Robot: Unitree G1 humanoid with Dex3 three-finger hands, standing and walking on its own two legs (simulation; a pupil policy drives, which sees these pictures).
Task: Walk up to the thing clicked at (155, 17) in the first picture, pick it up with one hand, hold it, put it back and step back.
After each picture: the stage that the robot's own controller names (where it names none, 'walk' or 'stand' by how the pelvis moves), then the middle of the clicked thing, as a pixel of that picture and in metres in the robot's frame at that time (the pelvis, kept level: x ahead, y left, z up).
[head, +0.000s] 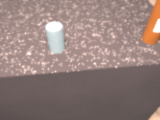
stand; (159, 15) +0.60 -0.30 +0.14
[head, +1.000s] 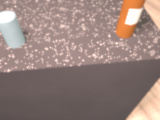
sink last; (132, 5) +0.56 -0.16 +0.17
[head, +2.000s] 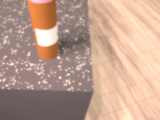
rise first; (44, 23) +0.44 +0.16 +0.18
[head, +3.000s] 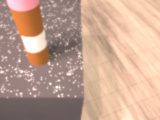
rise first; (31, 30) +0.42 +0.17 +0.17
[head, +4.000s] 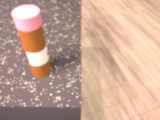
stand; (35, 46) +0.42 +0.17 +0.14
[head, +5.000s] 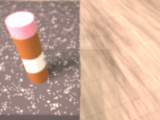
stand; (31, 53) +0.40 +0.18 +0.13
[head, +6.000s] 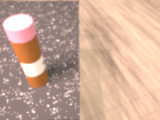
stand; (30, 56) +0.38 +0.18 +0.13
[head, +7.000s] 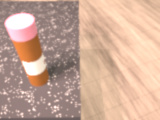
stand; (31, 55) +0.39 +0.18 +0.13
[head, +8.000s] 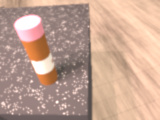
rise first; (40, 55) +0.39 +0.18 +0.14
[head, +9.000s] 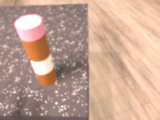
go down; (39, 55) +0.38 +0.18 +0.14
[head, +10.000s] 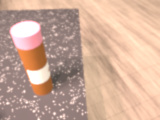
go down; (35, 63) +0.37 +0.16 +0.14
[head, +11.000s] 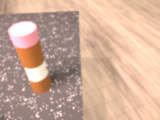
go down; (33, 62) +0.38 +0.17 +0.14
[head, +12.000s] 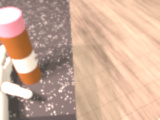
close; (21, 52) +0.39 +0.19 +0.15
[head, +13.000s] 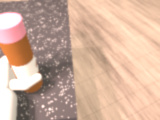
lift; (21, 58) +0.37 +0.18 +0.16
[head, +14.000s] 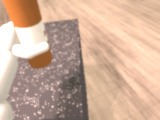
lift; (28, 22) +0.34 +0.13 +0.33
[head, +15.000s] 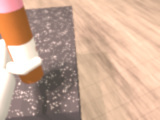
hold; (19, 40) +0.35 +0.17 +0.25
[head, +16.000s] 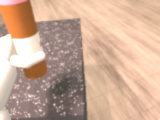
hold; (24, 34) +0.34 +0.16 +0.29
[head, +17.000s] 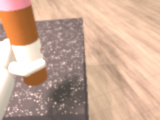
crouch; (24, 40) +0.31 +0.16 +0.29
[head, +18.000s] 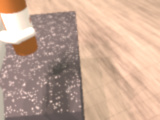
crouch; (13, 9) +0.39 +0.17 +0.32
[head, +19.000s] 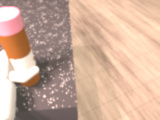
lower; (19, 52) +0.39 +0.19 +0.16
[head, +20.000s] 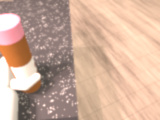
lower; (20, 59) +0.36 +0.19 +0.15
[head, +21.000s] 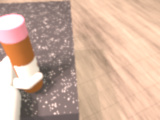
lower; (23, 59) +0.37 +0.19 +0.15
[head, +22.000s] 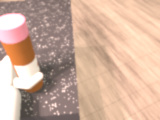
lower; (23, 58) +0.37 +0.18 +0.15
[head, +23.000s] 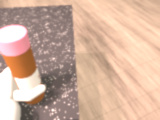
loosen; (24, 70) +0.33 +0.18 +0.15
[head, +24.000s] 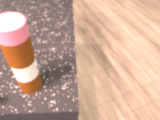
sink last; (22, 60) +0.35 +0.18 +0.15
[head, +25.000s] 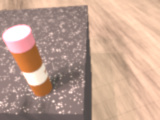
sink last; (32, 65) +0.35 +0.19 +0.14
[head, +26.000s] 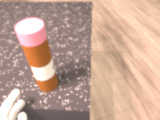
stand; (40, 60) +0.36 +0.17 +0.14
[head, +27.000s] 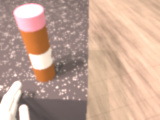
stand; (38, 48) +0.38 +0.18 +0.17
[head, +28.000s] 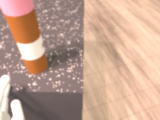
walk; (28, 37) +0.38 +0.19 +0.20
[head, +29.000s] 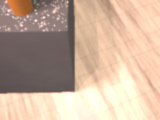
stand; out of the picture +0.57 +0.21 +0.17
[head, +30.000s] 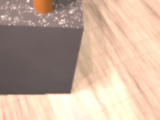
walk; out of the picture +0.63 +0.17 +0.15
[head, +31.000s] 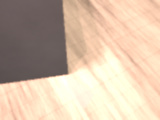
walk; out of the picture +0.79 +0.26 +0.17
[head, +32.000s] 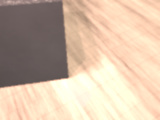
stand; out of the picture +0.94 +0.30 +0.16
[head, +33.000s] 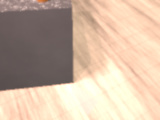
stand; out of the picture +0.87 +0.24 +0.14
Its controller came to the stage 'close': yes
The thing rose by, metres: 0.21
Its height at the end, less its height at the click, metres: +0.00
